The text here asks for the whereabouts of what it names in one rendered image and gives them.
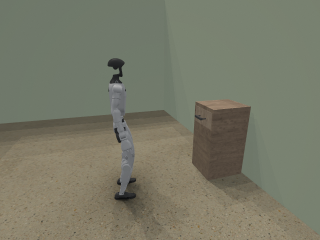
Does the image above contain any right robot thigh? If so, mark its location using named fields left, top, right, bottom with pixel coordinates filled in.
left=115, top=131, right=135, bottom=169

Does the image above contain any right robot upper arm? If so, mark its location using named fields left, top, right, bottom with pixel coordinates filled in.
left=111, top=84, right=123, bottom=116

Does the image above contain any robot head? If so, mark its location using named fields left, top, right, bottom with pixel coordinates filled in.
left=107, top=58, right=125, bottom=84

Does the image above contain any handle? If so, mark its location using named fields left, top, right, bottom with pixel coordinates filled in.
left=195, top=115, right=206, bottom=121

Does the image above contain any right robot hand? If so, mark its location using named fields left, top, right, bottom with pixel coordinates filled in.
left=121, top=139, right=135, bottom=160

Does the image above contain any cabinet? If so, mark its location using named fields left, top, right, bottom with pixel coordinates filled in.
left=192, top=99, right=251, bottom=181

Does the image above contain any drawer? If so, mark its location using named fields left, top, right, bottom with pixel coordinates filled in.
left=195, top=105, right=213, bottom=130

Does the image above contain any right robot forearm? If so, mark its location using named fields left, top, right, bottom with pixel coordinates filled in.
left=113, top=109, right=128, bottom=141

